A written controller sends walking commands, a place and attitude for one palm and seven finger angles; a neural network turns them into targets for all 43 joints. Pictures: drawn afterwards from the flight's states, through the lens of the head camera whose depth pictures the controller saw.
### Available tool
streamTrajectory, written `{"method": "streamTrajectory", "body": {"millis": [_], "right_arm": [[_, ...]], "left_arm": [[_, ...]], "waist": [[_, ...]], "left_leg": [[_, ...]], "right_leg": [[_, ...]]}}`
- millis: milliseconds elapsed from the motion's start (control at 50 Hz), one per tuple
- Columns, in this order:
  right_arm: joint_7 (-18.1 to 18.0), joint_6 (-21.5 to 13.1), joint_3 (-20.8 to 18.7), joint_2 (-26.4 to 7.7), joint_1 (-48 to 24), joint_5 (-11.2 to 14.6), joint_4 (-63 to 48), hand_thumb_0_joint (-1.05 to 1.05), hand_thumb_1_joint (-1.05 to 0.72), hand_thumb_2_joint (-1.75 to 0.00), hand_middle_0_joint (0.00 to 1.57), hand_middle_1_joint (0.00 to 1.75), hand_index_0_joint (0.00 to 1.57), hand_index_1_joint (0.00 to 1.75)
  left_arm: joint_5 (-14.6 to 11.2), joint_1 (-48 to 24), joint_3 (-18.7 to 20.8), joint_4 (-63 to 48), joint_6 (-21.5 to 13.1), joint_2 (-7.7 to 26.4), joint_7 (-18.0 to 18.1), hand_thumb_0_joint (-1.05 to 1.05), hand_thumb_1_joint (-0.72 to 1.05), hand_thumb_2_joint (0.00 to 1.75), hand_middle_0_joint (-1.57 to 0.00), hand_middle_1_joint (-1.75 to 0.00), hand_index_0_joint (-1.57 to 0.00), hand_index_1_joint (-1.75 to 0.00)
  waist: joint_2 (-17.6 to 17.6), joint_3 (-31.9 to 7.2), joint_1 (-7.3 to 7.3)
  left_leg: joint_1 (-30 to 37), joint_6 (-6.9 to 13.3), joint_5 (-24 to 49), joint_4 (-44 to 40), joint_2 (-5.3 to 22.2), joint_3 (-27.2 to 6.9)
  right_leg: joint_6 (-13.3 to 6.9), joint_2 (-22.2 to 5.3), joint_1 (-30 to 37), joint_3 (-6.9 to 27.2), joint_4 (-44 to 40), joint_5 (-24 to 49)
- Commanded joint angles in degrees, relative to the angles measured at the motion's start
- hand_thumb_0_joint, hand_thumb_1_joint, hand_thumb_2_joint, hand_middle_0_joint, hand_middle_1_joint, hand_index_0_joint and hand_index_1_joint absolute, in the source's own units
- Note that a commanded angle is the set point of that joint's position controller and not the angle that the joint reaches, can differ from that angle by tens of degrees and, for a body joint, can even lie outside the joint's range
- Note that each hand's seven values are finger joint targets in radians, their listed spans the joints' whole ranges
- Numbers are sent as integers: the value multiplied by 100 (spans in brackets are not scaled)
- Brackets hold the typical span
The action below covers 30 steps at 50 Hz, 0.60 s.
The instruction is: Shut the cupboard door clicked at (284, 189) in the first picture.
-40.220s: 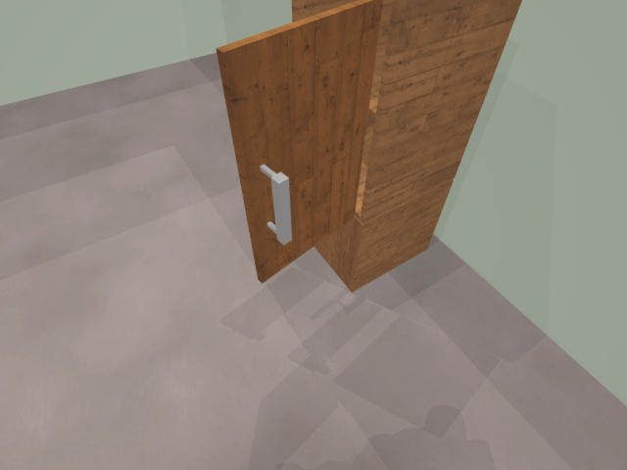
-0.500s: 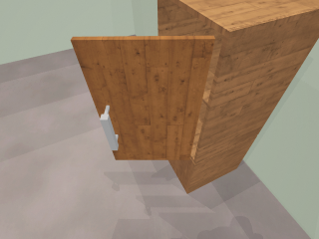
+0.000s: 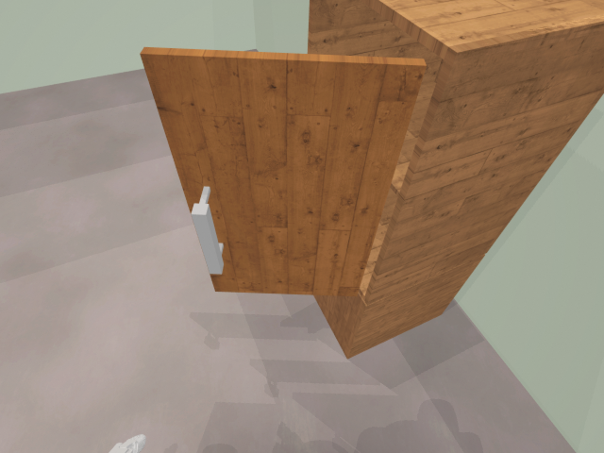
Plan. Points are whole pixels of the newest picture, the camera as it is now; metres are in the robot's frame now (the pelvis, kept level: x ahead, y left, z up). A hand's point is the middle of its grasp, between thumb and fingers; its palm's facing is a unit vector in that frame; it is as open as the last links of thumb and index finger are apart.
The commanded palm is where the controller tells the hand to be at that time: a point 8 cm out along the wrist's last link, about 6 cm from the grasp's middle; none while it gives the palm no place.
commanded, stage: raise the hand and make a fist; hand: left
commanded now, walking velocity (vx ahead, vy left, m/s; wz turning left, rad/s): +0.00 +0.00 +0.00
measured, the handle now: (211, 232) +0.48 +0.20 -0.06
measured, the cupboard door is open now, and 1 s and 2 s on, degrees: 64 64 64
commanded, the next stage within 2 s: bring the fist close to the handle in 1.84 s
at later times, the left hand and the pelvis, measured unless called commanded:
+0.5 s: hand out of the picture +0.13 +0.18 -0.06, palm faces +0.06 -1.00 -0.05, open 5.4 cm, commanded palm +0.11 +0.23 -0.06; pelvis -0.06 -0.02 -0.12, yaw +4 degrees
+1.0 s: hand (153, 433) +0.15 +0.20 -0.06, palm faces +0.02 -1.00 -0.03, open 3.3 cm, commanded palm +0.13 +0.25 -0.06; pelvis -0.05 +0.01 -0.11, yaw +2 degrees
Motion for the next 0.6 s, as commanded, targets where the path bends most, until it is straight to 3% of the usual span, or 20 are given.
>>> {"method": "streamTrajectory", "body": {"millis": [0, 20, 40, 60, 80, 100, 120, 140, 160, 180, 220, 240, 280, 340, 360, 400, 480, 520, 560, 580], "right_arm": [[141, -1279, -523, -879, -250, -32, -1586, 0, -90, -90, 20, 30, 20, 30], [201, -1287, -571, -985, -314, -76, -1721, 0, -90, -90, 20, 30, 20, 30], [235, -1282, -554, -947, -426, -125, -1889, 0, -90, -90, 20, 30, 20, 30], [304, -1258, -603, -934, -452, -72, -2048, 0, -90, -90, 20, 30, 20, 30], [392, -1233, -566, -951, -540, -154, -2199, 0, -90, -90, 20, 30, 20, 30], [434, -1204, -624, -990, -590, -212, -2314, 0, -90, -90, 20, 30, 20, 30], [456, -1192, -681, -967, -635, -236, -2384, 0, -90, -90, 20, 30, 20, 30], [491, -1189, -715, -920, -747, -182, -2527, 0, -90, -90, 20, 30, 20, 30], [491, -1127, -747, -949, -801, -147, -2771, 0, -90, -90, 20, 30, 20, 30], [492, -1070, -729, -1007, -892, -115, -3076, 0, -90, -90, 20, 30, 20, 30], [415, -972, -697, -937, -1010, -40, -3476, 0, -90, -90, 20, 30, 20, 30], [360, -946, -660, -919, -988, -16, -3581, 0, -90, -90, 20, 30, 20, 30], [255, -924, -624, -902, -820, -23, -3625, 0, -90, -90, 20, 30, 20, 30], [119, -1020, -548, -931, -621, -75, -3521, 0, -90, -90, 20, 30, 20, 30], [65, -1042, -509, -964, -561, -95, -3453, 0, -90, -90, 20, 30, 20, 30], [15, -1082, -473, -965, -506, -97, -3317, 0, -90, -90, 20, 30, 20, 30], [-31, -982, -436, -970, -509, -23, -3307, 0, -90, -90, 20, 30, 20, 30], [-21, -899, -452, -903, -567, 8, -3389, 0, -90, -90, 20, 30, 20, 30], [6, -828, -444, -817, -656, -6, -3415, 0, -90, -90, 20, 30, 20, 30], [34, -810, -439, -776, -631, -26, -3454, 0, -90, -90, 20, 30, 20, 30]], "left_arm": [[-522, -537, -129, -3368, -901, -234, 4, 0, 90, 90, -27, -38, -27, -38], [-554, -433, 276, -2776, -1220, 35, -159, 0, 90, 90, -29, -40, -29, -40], [-680, 155, 482, -2093, -1658, -3, -406, 0, 90, 90, -31, -42, -31, -42], [-833, 780, 719, -1566, -2116, 35, -787, 0, 90, 90, -33, -44, -33, -44], [-959, 917, 671, -1602, -2652, -140, -1207, 0, 90, 90, -35, -46, -35, -46], [-1031, 967, 859, -1642, -3200, -49, -1661, 0, 90, 90, -36, -48, -36, -48], [-1087, 984, 893, -1579, -3672, 26, -2114, 0, 90, 90, -38, -50, -38, -50], [-1137, 629, 958, -1605, -4057, 252, -2523, 0, 90, 90, -40, -52, -40, -52], [-1209, 667, 1303, -1630, -4079, 618, -2736, 0, 90, 90, -42, -54, -42, -54], [-1322, 556, 1447, -2094, -3961, 861, -2863, 0, 90, 90, -44, -56, -44, -56], [-1548, 393, 1479, -2814, -3527, 873, -2839, 0, 90, 90, -47, -60, -47, -60], [-1619, 96, 1409, -3175, -3383, 830, -2729, 0, 90, 90, -49, -62, -49, -62], [-1609, -645, 1315, -3969, -3356, 906, -2448, 0, 90, 90, -53, -66, -53, -66], [-1392, -1201, 907, -4885, -3609, 872, -2156, 0, 90, 90, -58, -72, -58, -72], [-1339, -1454, 780, -5076, -3659, 908, -2134, 0, 90, 90, -60, -74, -60, -74], [-1286, -1108, 546, -4684, -3553, 716, -2217, 0, 90, 90, -64, -78, -64, -78], [-1361, -581, 721, -3996, -2873, 791, -2439, 0, 90, 90, -71, -86, -71, -86], [-1432, -297, 1020, -4030, -2543, 920, -2407, 0, 90, 90, -75, -90, -75, -90], [-1415, -40, 1249, -4153, -2376, 989, -2238, 0, 90, 90, -79, -94, -79, -94], [-1439, -20, 1187, -4282, -2363, 863, -2160, 0, 90, 90, -81, -96, -81, -96]], "waist": [[722, -393, -289], [-3, -57, -302], [-833, -13, -220], [-1136, -83, -41], [-1151, -625, 60], [-1374, -1187, 180], [-1483, -1603, 269], [-1321, -1710, 267], [-561, -1694, 432], [51, -2052, 513], [45, -2429, 544], [41, -2425, 439], [-50, -2277, 165], [365, -2192, -111], [358, -2193, -217], [343, -2112, -273], [181, -2243, -97], [107, -2497, 91], [346, -2687, 295], [209, -2736, 243]], "left_leg": [[-248, -144, 2346, -82, 270, -947], [-1104, -168, 872, 404, 78, -888], [-1783, -119, -5, 854, -83, -784], [-2132, -113, 147, 1309, -165, -684], [-2452, -127, 382, 1690, -225, -641], [-2736, -129, 775, 2189, -253, -587], [-3226, -172, 652, 2547, -302, -546], [-3736, -199, -49, 2750, -349, -486], [-3887, -146, -133, 2945, -328, -402], [-3868, -94, -153, 3029, -369, -322], [-3901, -13, -387, 3129, -353, -273], [-4011, 26, -609, 3232, -329, -298], [-4088, 94, -960, 3422, -204, -440], [-3839, 181, -940, 3527, -101, -548], [-3838, 213, -944, 3559, -77, -609], [-3912, 211, -970, 3582, -63, -678], [-4129, 189, -879, 3510, -81, -701], [-4096, 164, -719, 3405, -85, -686], [-3933, 146, -403, 3268, -87, -710], [-3890, 135, -333, 3225, -88, -719]], "right_leg": [[-41, 68, -1792, -382, 356, -6], [-86, 48, -1975, -449, -153, 164], [-80, 2, -2298, -310, -365, -336], [-115, -75, -2272, 51, -293, -22], [-99, -91, -2379, 37, 307, 742], [-22, -80, -2343, 111, 1000, 2055], [35, -106, -2409, 333, 1430, 2115], [33, -121, -2689, 641, 1458, 808], [-68, -157, -2734, 888, 1503, 434], [-112, -146, -2610, 943, 1555, 121], [-39, -132, -2528, 1096, 1340, -648], [38, -163, -2636, 1282, 1139, -1117], [66, -78, -3133, 1285, 1018, -1889], [-44, 62, -3628, 1020, 1157, -1923], [-68, 126, -3737, 931, 1266, -1883], [-80, 170, -3877, 761, 1375, -1741], [-45, 149, -3566, 687, 1370, -1652], [-6, 98, -3200, 733, 1320, -1441], [-74, 153, -3013, 542, 1521, -984], [-33, 128, -2961, 487, 1564, -722]]}}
